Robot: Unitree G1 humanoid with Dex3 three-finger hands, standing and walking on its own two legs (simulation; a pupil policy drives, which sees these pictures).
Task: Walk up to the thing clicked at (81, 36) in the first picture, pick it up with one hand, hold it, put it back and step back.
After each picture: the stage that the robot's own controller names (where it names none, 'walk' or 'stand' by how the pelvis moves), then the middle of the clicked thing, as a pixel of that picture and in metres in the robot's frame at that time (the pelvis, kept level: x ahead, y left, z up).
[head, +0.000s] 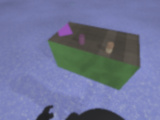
stand; (81, 39) +0.89 +0.17 -0.10
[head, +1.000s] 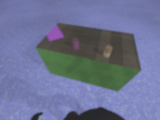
walk; (75, 43) +0.75 +0.20 -0.10
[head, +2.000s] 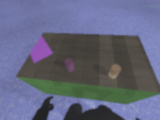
stand; (69, 65) +0.42 +0.21 -0.07
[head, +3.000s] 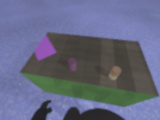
stand; (72, 64) +0.45 +0.19 -0.09
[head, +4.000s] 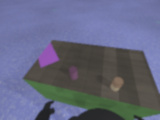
stand; (73, 73) +0.40 +0.18 -0.10
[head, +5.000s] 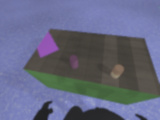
stand; (74, 62) +0.46 +0.18 -0.09
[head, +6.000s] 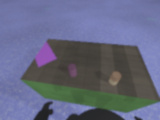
stand; (72, 70) +0.42 +0.18 -0.10
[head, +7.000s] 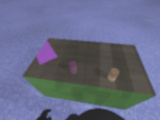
stand; (73, 67) +0.46 +0.18 -0.11
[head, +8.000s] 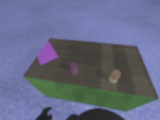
stand; (74, 68) +0.45 +0.18 -0.11
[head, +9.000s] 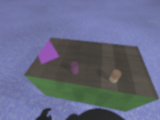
stand; (74, 67) +0.45 +0.17 -0.11
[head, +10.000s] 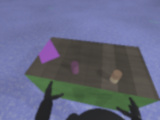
rise first; (75, 67) +0.45 +0.17 -0.10
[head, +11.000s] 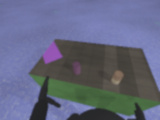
go down; (76, 68) +0.46 +0.17 -0.10
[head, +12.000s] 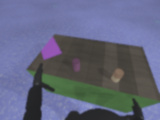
go down; (76, 65) +0.47 +0.16 -0.09
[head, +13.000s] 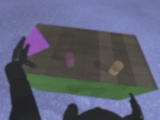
go down; (69, 60) +0.45 +0.16 -0.04
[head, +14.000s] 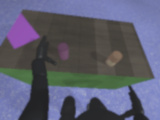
close in; (63, 51) +0.47 +0.17 -0.01
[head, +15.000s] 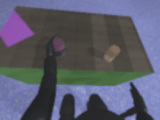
close; (59, 47) +0.49 +0.17 +0.01
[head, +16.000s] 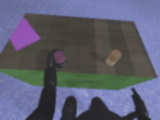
lift; (60, 59) +0.42 +0.19 +0.00
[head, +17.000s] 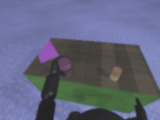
lift; (65, 67) +0.32 +0.18 +0.12
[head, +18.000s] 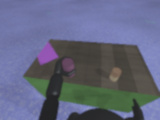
hold; (68, 68) +0.32 +0.16 +0.10
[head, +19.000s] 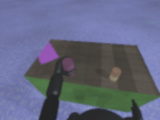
hold; (68, 67) +0.33 +0.16 +0.10
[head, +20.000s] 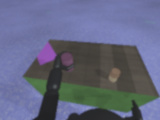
crouch; (67, 62) +0.36 +0.17 +0.11
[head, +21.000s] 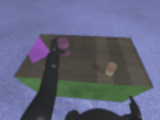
lower; (63, 47) +0.46 +0.18 +0.13
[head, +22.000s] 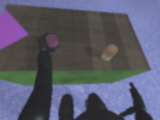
lower; (53, 44) +0.51 +0.19 +0.02
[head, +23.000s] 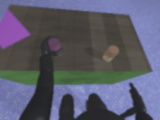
lower; (55, 47) +0.49 +0.19 +0.01
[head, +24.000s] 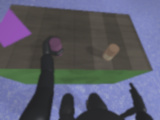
lower; (56, 47) +0.49 +0.18 +0.01
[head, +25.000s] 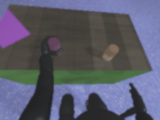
lower; (55, 47) +0.49 +0.19 +0.01
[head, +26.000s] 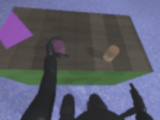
open; (59, 49) +0.48 +0.17 +0.01
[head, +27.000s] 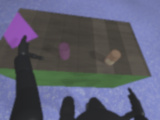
sink last; (64, 51) +0.48 +0.15 -0.01
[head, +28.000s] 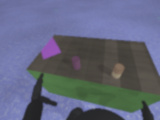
stand; (76, 63) +0.48 +0.18 -0.04
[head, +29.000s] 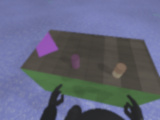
stand; (75, 61) +0.46 +0.16 -0.04
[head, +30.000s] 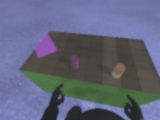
stand; (74, 62) +0.46 +0.17 -0.03
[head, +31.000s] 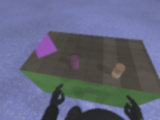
stand; (74, 62) +0.46 +0.17 -0.04
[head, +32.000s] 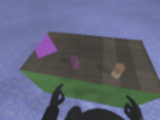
stand; (74, 62) +0.46 +0.17 -0.04
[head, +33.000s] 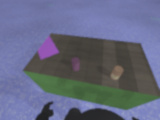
stand; (75, 64) +0.46 +0.16 -0.07
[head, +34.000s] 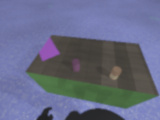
walk; (76, 65) +0.47 +0.16 -0.10
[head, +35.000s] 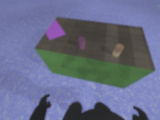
walk; (81, 43) +0.67 +0.14 -0.09
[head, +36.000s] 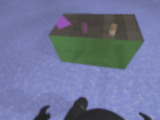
walk; (84, 27) +1.00 +0.20 -0.09
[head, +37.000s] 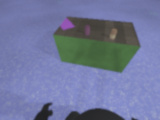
stand; (87, 30) +1.07 +0.13 -0.10
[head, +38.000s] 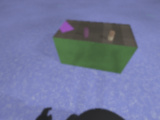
stand; (86, 32) +1.08 +0.13 -0.11
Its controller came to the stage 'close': yes
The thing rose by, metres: 0.21
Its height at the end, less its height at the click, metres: +0.00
